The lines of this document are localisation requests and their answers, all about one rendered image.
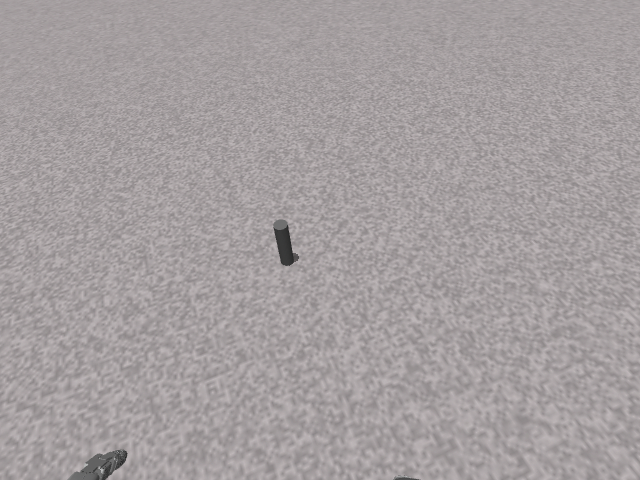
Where can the left robot hand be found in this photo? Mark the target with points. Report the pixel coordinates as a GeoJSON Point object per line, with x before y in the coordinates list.
{"type": "Point", "coordinates": [101, 466]}

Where can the can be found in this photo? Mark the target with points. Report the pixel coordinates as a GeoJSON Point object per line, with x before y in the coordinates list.
{"type": "Point", "coordinates": [283, 242]}

